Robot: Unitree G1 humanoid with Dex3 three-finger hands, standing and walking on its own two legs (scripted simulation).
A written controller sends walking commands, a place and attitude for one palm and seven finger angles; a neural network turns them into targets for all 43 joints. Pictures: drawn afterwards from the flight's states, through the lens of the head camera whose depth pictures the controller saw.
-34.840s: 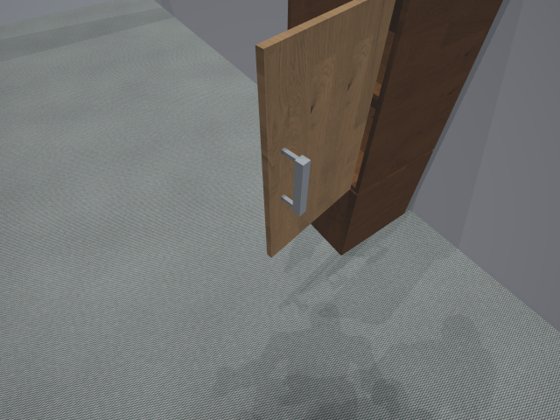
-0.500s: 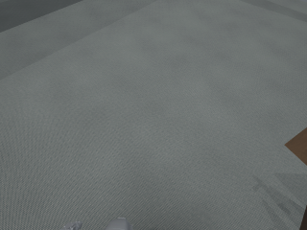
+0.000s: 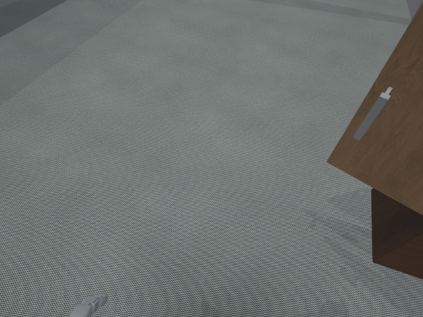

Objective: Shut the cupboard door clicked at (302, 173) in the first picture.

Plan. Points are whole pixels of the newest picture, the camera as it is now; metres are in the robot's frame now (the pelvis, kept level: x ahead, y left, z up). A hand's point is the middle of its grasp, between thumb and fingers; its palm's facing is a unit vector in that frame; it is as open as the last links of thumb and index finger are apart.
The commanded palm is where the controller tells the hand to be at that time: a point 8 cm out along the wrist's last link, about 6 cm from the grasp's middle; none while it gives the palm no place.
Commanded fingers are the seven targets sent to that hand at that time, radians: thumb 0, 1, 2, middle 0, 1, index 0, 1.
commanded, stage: turn to face it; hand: left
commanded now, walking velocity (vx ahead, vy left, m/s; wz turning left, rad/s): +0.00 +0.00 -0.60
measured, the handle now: (372, 114) +0.66 -0.44 -0.03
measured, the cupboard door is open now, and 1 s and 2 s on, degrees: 70 70 70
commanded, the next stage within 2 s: take the last steps up to it in 1.02 s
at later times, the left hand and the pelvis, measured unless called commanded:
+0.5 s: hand (117, 310) +0.15 +0.21 -0.15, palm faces -0.23 -0.95 -0.19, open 7.4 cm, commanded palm none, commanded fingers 0.00 0.90 0.90 -0.20 -0.30 -0.20 -0.30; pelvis +0.01 +0.03 +0.02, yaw -17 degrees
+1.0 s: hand (165, 299) +0.18 +0.11 -0.14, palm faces -0.46 -0.86 -0.23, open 7.4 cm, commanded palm none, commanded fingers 0.00 0.90 0.90 -0.20 -0.30 -0.20 -0.30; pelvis +0.01 -0.02 +0.02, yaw -30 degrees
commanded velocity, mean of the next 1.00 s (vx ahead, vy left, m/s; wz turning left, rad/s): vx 0.00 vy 0.00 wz -0.47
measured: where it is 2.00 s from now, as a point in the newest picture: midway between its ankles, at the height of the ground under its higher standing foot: outside the picture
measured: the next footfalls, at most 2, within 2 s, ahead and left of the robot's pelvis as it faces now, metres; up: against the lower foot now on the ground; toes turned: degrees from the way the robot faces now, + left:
left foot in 0.32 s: +0.09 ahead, +0.13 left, +0.00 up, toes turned -8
right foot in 0.72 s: -0.01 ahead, -0.12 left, +0.00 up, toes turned -28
